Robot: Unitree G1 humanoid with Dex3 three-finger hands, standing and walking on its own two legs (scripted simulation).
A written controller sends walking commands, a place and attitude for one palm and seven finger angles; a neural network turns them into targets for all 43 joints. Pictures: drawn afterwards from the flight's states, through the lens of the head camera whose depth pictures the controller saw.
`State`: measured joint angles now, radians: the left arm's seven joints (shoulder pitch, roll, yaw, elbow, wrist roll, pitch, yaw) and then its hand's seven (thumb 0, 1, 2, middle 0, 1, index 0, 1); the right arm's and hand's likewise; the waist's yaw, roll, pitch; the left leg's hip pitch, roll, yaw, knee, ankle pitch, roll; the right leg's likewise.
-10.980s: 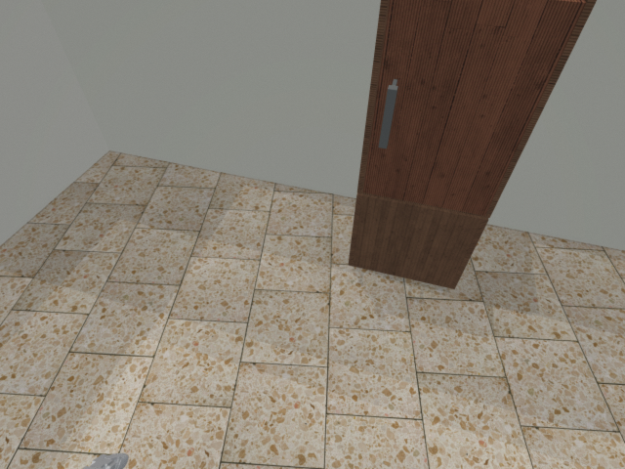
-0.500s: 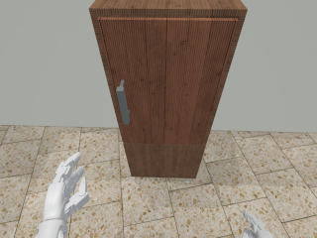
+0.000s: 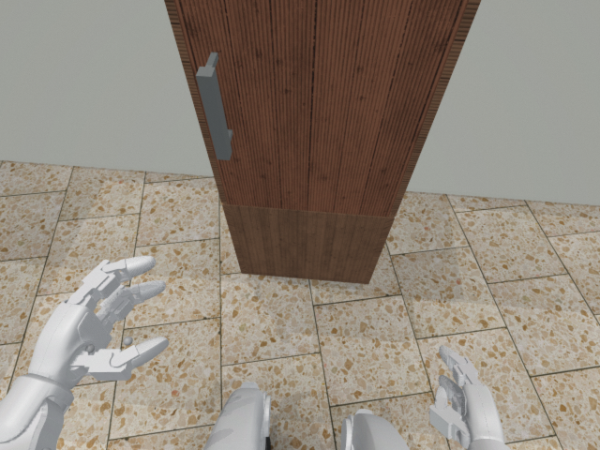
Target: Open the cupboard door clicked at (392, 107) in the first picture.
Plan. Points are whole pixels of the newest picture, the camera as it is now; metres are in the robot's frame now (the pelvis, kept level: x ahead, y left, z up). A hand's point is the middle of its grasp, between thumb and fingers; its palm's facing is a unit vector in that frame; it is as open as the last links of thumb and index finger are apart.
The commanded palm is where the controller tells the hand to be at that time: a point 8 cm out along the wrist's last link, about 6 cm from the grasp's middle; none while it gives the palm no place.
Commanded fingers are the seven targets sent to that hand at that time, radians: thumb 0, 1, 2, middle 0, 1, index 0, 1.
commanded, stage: raise the hand with hooked fingers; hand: left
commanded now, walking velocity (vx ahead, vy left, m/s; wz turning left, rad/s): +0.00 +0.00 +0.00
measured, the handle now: (219, 109) +0.61 +0.18 +0.07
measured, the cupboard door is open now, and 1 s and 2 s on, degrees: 0 0 0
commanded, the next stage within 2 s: move the hooked fingers beside the handle in 1.36 s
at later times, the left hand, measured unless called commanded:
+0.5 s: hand (52, 308) +0.25 +0.30 +0.08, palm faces +0.02 -1.00 -0.07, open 13.4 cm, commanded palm +0.23 +0.35 +0.07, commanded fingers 0.00 -0.50 0.30 -0.30 -1.20 -0.30 -1.20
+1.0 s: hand (45, 270) +0.30 +0.32 +0.08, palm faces -0.04 -1.00 -0.05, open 14.0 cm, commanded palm +0.27 +0.37 +0.08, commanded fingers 0.00 -0.50 0.30 -0.30 -1.20 -0.30 -1.20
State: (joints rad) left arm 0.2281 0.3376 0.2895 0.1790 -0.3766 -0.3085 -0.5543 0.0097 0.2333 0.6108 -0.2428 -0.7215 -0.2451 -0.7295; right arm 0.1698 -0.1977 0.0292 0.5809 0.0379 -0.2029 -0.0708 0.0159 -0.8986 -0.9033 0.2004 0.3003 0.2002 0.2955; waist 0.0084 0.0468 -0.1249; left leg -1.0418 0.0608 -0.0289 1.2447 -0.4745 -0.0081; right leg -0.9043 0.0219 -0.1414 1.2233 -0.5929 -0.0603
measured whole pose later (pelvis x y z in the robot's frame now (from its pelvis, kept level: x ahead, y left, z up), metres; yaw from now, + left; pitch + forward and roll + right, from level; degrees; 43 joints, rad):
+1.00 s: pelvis +0.01 +0.05 +0.03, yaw -1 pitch +15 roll -4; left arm 0.01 0.45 0.42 0.40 -0.36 -0.31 -0.53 -0.01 -0.50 0.30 -0.30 -1.19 -0.30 -1.20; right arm 0.30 -0.28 0.03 0.54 0.03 -0.18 -0.06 0.02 -0.90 -0.90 0.20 0.30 0.20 0.30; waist -0.02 0.02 -0.13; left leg -0.93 0.03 0.03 1.08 -0.42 0.07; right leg -0.79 0.00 -0.08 1.03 -0.50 0.01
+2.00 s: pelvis +0.01 +0.02 +0.02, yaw -2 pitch +18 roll -3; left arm -0.30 0.48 0.45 0.70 -0.30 -0.37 -0.50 -0.01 -0.50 0.30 -0.30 -1.19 -0.30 -1.20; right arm 0.32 -0.28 0.02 0.60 0.04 -0.11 -0.06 0.01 -0.90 -0.90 0.20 0.30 0.20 0.30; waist -0.05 0.02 -0.14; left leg -1.00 0.06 0.02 1.13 -0.45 0.03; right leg -0.88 0.02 -0.09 1.10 -0.54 -0.03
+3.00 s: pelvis +0.01 +0.04 +0.00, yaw -4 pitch +26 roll -5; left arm -0.97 0.66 0.47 1.22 -0.08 -0.39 -0.34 -0.01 -0.50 0.30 -0.30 -1.19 -0.30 -1.20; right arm 0.37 -0.28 0.06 0.62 -0.01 0.06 -0.02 0.01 -0.90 -0.90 0.20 0.30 0.20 0.30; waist -0.20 0.03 -0.12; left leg -1.24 0.07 0.01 1.24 -0.47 0.05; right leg -1.10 0.04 -0.09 1.18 -0.54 -0.01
